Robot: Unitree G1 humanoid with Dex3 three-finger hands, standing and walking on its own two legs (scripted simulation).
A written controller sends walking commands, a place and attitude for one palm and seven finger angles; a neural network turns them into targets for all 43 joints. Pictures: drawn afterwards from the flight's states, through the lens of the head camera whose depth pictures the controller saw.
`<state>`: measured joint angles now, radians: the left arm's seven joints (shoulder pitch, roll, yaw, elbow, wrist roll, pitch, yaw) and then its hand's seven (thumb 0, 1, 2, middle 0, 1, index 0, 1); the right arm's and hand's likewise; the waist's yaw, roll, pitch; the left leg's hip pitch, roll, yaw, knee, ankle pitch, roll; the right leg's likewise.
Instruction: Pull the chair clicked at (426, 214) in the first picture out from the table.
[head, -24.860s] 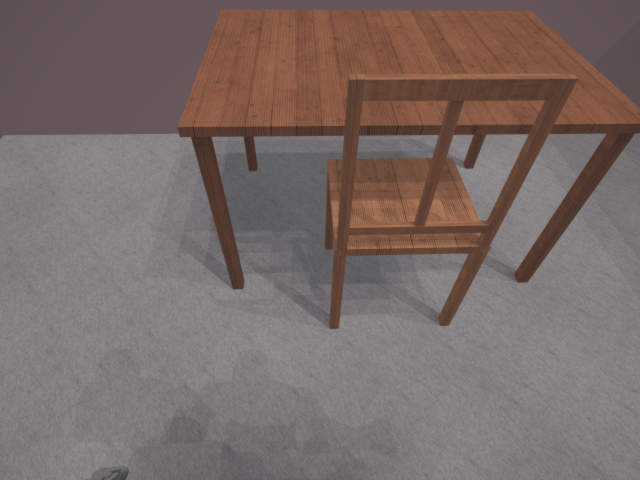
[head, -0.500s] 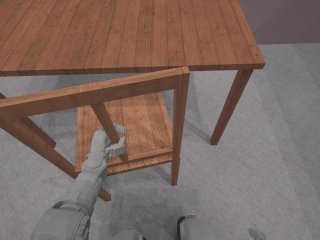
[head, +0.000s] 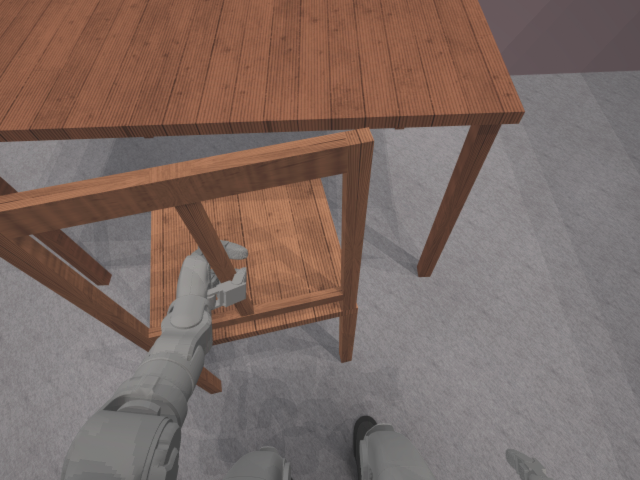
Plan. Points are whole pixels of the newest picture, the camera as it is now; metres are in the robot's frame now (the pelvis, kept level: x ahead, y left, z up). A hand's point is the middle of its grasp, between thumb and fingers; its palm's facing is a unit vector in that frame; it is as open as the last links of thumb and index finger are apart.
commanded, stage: step backward, pulling the chair out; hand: left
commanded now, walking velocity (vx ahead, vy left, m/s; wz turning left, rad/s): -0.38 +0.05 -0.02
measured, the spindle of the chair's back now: (223, 269) +0.40 +0.15 -0.05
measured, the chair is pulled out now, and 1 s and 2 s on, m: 0.15 0.24 0.27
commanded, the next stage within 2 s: none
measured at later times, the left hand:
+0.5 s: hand (236, 309) +0.34 +0.12 -0.05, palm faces +0.03 -0.98 -0.18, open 5.4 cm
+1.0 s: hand (235, 349) +0.28 +0.12 -0.05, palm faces +0.02 -0.98 -0.19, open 5.5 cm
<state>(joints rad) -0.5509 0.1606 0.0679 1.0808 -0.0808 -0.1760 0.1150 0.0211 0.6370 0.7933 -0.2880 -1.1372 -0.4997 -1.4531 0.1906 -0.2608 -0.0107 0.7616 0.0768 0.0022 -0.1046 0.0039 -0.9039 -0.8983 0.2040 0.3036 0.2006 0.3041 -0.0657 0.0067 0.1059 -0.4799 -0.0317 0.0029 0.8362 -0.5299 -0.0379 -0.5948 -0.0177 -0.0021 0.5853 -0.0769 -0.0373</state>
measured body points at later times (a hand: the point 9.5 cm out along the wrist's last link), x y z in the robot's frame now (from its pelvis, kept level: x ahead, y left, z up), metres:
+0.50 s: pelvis -0.04 +0.00 +0.00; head +0.05 -0.02 +0.44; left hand +0.33 +0.17 -0.04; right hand +0.04 -0.27 -0.14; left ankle -0.04 +0.14 -0.72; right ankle +0.10 -0.10 -0.72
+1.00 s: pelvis -0.08 +0.00 +0.00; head +0.00 -0.03 +0.44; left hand +0.27 +0.17 -0.04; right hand -0.01 -0.28 -0.14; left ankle -0.10 +0.13 -0.72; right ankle +0.09 -0.10 -0.71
